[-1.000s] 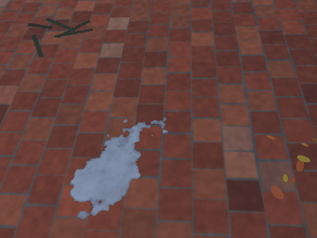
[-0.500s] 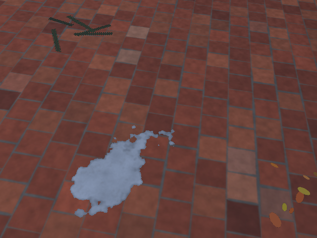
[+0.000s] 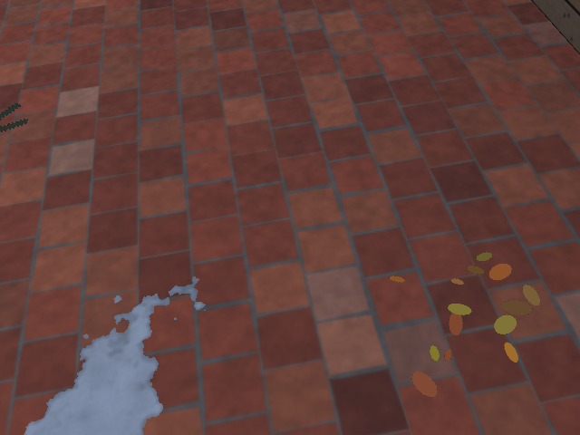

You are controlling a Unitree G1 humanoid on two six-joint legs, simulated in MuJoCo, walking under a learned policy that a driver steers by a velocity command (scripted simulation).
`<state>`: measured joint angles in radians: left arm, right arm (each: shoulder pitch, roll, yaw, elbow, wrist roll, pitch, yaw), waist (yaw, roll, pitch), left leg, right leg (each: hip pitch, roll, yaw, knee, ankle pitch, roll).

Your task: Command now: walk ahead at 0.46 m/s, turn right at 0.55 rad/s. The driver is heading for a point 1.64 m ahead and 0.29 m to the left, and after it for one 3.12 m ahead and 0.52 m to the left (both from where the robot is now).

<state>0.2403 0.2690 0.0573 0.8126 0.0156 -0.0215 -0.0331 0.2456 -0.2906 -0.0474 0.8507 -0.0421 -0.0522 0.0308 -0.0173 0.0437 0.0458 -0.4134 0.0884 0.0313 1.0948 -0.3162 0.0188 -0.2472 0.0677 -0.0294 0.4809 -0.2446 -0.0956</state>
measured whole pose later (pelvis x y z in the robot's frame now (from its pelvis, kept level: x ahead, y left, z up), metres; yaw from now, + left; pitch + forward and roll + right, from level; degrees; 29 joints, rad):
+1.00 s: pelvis +0.59 -0.02 -0.01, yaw +22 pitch +1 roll +0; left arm 0.09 0.27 0.00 0.70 0.04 -0.07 0.01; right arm 0.38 -0.31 -0.07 0.86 -0.01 -0.04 0.00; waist -0.08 0.02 0.05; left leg -0.26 -0.12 -0.11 1.06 -0.44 0.08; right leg -0.41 0.02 -0.02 0.55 -0.17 -0.03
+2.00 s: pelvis +1.04 +0.16 -0.02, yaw +6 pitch +1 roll +0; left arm 0.08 0.25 0.06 0.76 0.04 -0.02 -0.04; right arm 0.38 -0.24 -0.04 0.91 -0.02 -0.05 -0.01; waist -0.04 0.00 0.06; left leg -0.14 0.09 0.17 1.01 -0.46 -0.01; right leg -0.46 0.06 -0.11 0.64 -0.20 -0.15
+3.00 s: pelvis +1.59 +0.25 +0.00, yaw +21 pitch +2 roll +1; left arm 0.01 0.26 0.00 0.70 0.03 -0.05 -0.02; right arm 0.46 -0.27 -0.07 0.86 -0.01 -0.04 -0.01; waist -0.10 -0.03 0.03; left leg 0.01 -0.15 -0.22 0.33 -0.35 0.11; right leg -0.56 -0.02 0.03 0.58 -0.07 0.02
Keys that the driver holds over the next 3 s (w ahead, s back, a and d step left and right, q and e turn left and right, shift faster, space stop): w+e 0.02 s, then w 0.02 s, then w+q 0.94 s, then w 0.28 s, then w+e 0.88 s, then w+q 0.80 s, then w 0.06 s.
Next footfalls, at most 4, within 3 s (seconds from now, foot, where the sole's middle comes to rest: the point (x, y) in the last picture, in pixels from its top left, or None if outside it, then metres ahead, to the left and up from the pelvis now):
0.40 left None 0.39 0.04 -0.78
0.90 right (346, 328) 0.73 -0.07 -0.78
1.42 left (230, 294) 0.85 0.23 -0.78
1.94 right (272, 200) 1.17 0.12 -0.78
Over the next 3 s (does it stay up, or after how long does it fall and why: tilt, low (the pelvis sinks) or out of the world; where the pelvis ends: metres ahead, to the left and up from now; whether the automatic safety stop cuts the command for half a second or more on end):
stays up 1.59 0.25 0.00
